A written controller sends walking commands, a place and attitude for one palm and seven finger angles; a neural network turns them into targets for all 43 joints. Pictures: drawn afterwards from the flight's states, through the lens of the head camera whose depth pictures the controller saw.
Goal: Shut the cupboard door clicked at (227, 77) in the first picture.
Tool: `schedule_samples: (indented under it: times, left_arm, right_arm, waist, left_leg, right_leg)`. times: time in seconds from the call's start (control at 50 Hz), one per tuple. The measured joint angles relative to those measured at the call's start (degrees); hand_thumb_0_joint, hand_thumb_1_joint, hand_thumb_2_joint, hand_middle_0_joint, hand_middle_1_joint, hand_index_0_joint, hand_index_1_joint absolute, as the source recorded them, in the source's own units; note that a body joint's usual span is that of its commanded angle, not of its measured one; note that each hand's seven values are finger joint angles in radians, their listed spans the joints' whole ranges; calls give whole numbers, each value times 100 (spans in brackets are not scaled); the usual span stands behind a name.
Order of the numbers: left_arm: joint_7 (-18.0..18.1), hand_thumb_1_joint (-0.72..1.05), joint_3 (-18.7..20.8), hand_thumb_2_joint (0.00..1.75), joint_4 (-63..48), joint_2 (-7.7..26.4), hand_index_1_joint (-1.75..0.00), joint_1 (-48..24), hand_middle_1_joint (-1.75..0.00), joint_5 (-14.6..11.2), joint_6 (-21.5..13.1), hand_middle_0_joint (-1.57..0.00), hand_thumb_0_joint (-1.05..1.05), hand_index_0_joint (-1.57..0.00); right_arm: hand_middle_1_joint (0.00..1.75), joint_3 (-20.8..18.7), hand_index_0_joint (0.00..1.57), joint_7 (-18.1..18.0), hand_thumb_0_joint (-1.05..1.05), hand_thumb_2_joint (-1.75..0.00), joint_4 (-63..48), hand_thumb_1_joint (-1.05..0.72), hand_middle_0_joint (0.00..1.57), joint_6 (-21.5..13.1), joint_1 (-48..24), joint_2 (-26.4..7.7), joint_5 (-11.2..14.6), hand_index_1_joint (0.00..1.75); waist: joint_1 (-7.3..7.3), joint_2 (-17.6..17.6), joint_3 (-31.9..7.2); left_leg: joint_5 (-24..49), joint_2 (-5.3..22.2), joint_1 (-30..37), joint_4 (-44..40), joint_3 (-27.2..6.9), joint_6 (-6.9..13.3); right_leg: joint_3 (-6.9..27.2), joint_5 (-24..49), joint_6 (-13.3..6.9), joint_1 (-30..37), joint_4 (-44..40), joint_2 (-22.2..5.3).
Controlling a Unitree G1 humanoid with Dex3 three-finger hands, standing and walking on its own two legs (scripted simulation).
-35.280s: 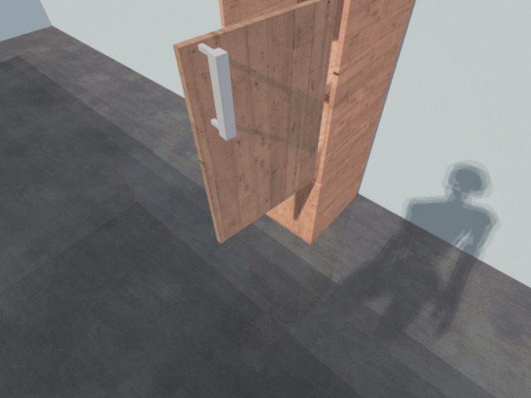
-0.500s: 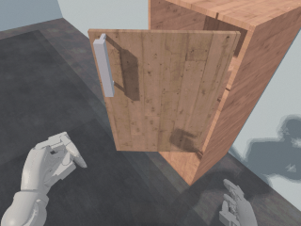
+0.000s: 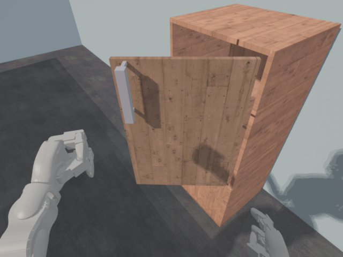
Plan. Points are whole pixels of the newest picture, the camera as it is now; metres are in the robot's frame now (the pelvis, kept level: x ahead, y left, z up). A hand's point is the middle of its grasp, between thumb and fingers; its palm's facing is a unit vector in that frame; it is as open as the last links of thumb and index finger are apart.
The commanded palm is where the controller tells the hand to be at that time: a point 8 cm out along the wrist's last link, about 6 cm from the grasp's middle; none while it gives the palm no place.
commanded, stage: raise the hand and make a fist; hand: left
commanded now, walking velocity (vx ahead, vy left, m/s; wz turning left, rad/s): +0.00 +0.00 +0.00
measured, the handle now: (127, 93) +0.50 +0.19 +0.16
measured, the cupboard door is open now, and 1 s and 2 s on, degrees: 51 51 51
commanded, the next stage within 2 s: bring the fist close to the handle in 0.28 s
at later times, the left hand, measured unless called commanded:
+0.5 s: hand (92, 160) +0.25 +0.19 +0.16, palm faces +0.12 -0.99 -0.04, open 3.1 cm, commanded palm +0.23 +0.23 +0.17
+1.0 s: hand (114, 133) +0.33 +0.17 +0.17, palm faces +0.11 -0.99 -0.01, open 3.1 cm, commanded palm +0.31 +0.21 +0.17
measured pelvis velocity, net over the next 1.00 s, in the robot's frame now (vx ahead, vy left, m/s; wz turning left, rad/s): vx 0.01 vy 0.00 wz -0.01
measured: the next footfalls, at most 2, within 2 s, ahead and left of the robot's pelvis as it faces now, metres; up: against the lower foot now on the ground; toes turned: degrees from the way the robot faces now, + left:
none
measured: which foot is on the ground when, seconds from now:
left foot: down 0.00-1.00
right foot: down 0.00-1.00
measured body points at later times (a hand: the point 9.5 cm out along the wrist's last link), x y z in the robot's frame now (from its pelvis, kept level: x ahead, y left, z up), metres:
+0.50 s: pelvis +0.00 +0.00 +0.00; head -0.04 -0.02 +0.45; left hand +0.23 +0.25 +0.17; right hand +0.20 -0.21 -0.06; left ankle +0.06 +0.12 -0.73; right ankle -0.03 -0.11 -0.73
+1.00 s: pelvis +0.01 +0.00 +0.00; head -0.02 -0.02 +0.45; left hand +0.31 +0.23 +0.17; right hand +0.19 -0.23 -0.07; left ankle +0.06 +0.12 -0.73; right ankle -0.03 -0.11 -0.73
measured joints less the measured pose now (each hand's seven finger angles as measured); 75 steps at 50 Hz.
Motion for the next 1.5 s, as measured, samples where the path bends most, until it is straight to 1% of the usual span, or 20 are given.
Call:
schedule_samples:
  times: [0.06,0.1,0.26,0.44,0.56,0.68,0.78,0.88,1.02,1.12,1.22,1.32,1.42,1.5]
  left_arm:
    - [19,90,-2,90,20,-40,-150,67,-150,17,109,-130,2,-130]
    - [50,90,-31,90,6,-71,-150,120,-150,51,119,-130,2,-130]
    - [102,89,-77,90,-40,-92,-150,170,-150,126,-92,-130,2,-131]
    - [51,89,-72,90,49,-81,-150,102,-150,99,-74,-130,2,-131]
    - [126,89,-151,90,491,-110,-150,-437,-150,175,-60,-130,2,-131]
    - [211,90,-273,90,785,-180,-150,-867,-150,264,-45,-130,2,-131]
    - [298,90,-265,90,978,-198,-150,-1023,-150,298,45,-130,2,-130]
    - [458,90,-290,90,1213,-251,-150,-1269,-150,380,66,-130,2,-130]
    - [562,90,-358,90,1942,-209,-150,-2004,-150,478,32,-130,2,-131]
    - [623,90,-390,90,2531,-216,-150,-2581,-150,519,-26,-130,2,-131]
    - [682,90,-323,90,3078,-230,-150,-2985,-150,553,-77,-130,2,-130]
    - [778,90,-240,90,3455,-228,-150,-3235,-150,626,-183,-130,2,-130]
    - [872,90,-290,90,3782,-295,-150,-3541,-150,689,-333,-130,2,-130]
    - [895,90,-210,90,3861,-322,-150,-3546,-150,718,-406,-130,2,-130]
  right_arm:
    - [30,-18,20,6,1,-90,-20,-90,21,40,-10,-9,-2,30]
    - [30,-32,20,2,1,-90,-33,-90,21,45,-9,-10,-11,30]
    - [30,-52,20,-11,1,-90,7,-90,21,-11,2,4,-54,30]
    - [30,-35,20,-15,1,-90,37,-90,21,-19,19,25,-50,30]
    - [30,-27,20,-55,1,-90,129,-90,21,0,-30,31,-58,30]
    - [30,-34,20,-24,1,-90,127,-90,21,56,-57,40,-66,30]
    - [30,-47,20,30,1,-90,101,-90,21,207,-66,47,-74,30]
    - [30,-81,20,42,1,-90,104,-90,21,324,-65,15,-72,30]
    - [30,-93,20,-12,1,-90,196,-90,21,478,-121,-12,-66,30]
    - [30,-110,20,-15,1,-90,244,-90,21,553,-126,-13,-73,30]
    - [30,-137,20,26,1,-90,257,-90,21,673,-75,-13,-73,30]
    - [30,-194,20,61,1,-90,255,-90,21,778,21,-34,-72,30]
    - [30,-265,20,76,1,-90,304,-90,21,839,105,-73,-74,30]
    - [30,-299,20,108,1,-90,303,-90,21,920,156,-74,-90,30]
  waist:
    - [-17,-8,0]
    - [-18,-21,19]
    - [9,-51,84]
    - [3,-17,67]
    - [12,-41,114]
    - [-50,-59,95]
    - [-115,-77,38]
    - [-129,-84,67]
    - [-159,-107,162]
    - [-220,-106,175]
    - [-304,-107,129]
    - [-363,-114,110]
    - [-384,-115,129]
    - [-416,-124,75]
  left_leg:
    - [17,11,52,-42,6,-11]
    - [18,20,78,-50,2,-18]
    - [11,44,128,-56,-25,-41]
    - [-12,20,124,-51,-24,-33]
    - [-20,-2,85,-25,-43,-28]
    - [-20,-7,88,-65,12,-22]
    - [-31,7,124,-112,83,-22]
    - [-42,15,137,-108,88,-25]
    - [-10,19,88,-117,48,-37]
    - [13,23,25,-144,55,-40]
    - [3,36,-22,-165,100,-42]
    - [-24,53,-53,-168,147,-46]
    - [-51,58,-116,-135,148,-47]
    - [-54,70,-108,-186,208,-49]
  right_leg:
    - [7,13,-10,42,-31,12]
    - [5,15,-18,70,-42,21]
    - [-17,26,-41,144,-90,52]
    - [-19,-6,-30,140,-74,27]
    - [-39,-33,-26,103,-30,7]
    - [14,-35,-22,65,-28,-6]
    - [87,-35,-19,57,-43,-2]
    - [92,-39,-22,74,-50,5]
    - [54,-18,-36,42,-65,17]
    - [62,1,-42,-34,-75,20]
    - [109,-3,-41,-111,-73,26]
    - [158,-15,-44,-165,-69,37]
    - [160,-34,-47,-222,-52,41]
    - [221,-31,-48,-255,-68,46]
